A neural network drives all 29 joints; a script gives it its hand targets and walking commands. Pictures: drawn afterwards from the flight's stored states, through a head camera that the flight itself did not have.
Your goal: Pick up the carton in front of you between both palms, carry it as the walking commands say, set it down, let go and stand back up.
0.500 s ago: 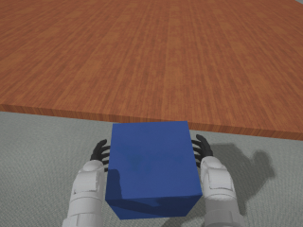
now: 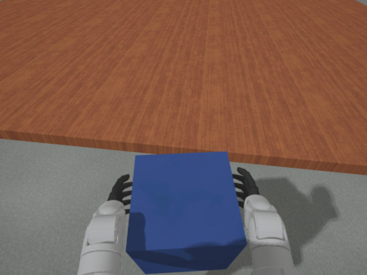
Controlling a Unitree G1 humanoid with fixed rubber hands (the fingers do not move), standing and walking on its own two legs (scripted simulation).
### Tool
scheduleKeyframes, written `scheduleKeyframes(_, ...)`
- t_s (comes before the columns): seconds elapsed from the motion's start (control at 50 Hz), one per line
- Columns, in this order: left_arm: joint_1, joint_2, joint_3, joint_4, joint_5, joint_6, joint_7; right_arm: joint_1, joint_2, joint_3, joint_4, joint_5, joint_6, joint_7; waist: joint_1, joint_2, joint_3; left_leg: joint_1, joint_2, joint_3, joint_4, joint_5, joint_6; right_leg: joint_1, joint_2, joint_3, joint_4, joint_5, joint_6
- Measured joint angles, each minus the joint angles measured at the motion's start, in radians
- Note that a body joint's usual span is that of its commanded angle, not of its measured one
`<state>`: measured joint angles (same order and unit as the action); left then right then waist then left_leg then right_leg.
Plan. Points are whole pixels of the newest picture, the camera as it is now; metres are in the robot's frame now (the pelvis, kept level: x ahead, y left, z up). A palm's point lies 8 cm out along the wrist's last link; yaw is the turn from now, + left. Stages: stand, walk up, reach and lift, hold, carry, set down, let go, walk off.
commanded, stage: reach and lift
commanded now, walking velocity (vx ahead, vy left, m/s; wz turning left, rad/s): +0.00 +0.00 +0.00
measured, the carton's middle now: (183, 216) +0.29 +0.00 -0.03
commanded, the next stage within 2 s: hold in 0.16 s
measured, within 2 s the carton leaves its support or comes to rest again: neither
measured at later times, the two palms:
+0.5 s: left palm (113, 204) +0.28 +0.15 +0.04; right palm (253, 200) +0.28 -0.15 +0.05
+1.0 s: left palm (114, 189) +0.30 +0.15 +0.06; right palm (252, 186) +0.31 -0.15 +0.07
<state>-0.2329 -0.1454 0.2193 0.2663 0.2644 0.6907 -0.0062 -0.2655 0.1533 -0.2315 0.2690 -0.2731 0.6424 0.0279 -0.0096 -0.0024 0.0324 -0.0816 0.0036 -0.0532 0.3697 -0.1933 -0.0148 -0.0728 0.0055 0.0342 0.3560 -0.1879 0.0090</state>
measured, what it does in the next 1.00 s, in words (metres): stands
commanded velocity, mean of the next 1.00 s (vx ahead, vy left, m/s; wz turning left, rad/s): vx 0.12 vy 0.00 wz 0.00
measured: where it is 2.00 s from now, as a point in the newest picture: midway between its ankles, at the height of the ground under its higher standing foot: (177, 233)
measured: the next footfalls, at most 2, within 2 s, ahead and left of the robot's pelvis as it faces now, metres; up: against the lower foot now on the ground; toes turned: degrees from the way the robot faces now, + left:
right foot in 1.30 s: +0.20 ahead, -0.10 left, +0.00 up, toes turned -10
left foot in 1.70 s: +0.54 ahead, +0.13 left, +0.00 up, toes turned +11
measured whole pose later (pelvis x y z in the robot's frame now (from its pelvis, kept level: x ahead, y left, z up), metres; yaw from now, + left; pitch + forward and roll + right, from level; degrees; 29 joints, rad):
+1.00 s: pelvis +0.01 +0.00 -0.01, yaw +0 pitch +0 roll +0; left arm -0.26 -0.15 0.18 0.07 0.21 0.90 0.03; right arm -0.26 0.14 -0.22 0.05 -0.20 0.85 0.00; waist 0.00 0.01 -0.12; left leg -0.28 0.01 -0.02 0.59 -0.39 -0.02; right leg -0.24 0.00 0.02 0.51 -0.27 0.00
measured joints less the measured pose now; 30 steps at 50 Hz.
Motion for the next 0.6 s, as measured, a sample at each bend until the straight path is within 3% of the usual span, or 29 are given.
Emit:
scheduleKeyframes(0.14,-0.024,-0.005,0.013,0.016,-0.001,0.004,0.001,-0.015,0.003,-0.018,0.001,-0.003,0.01,0.001,0.0,-0.005,0.011,0.011,0.0,0.012,0.01,-0.008,0.002,0.003,0.001,0.012,0.017,-0.007,0.001)
scheduleKeyframes(0.36,0.013,0.002,-0.033,-0.093,-0.023,0.075,0.009,0.029,-0.007,0.03,-0.101,0.02,0.067,-0.004,0.01,-0.002,0.009,0.054,-0.001,0.016,-0.021,0.002,0.004,0.045,-0.002,0.018,-0.013,0.004,0.004)
scheduleKeyframes(0.6,-0.025,-0.006,-0.003,-0.051,-0.011,0.089,0.004,-0.007,0.001,-0.003,-0.067,0.001,0.087,0.004,0.005,-0.004,0.027,0.053,-0.003,0.015,0.002,0.0,0.006,0.046,-0.002,0.017,0.006,0.003,0.005)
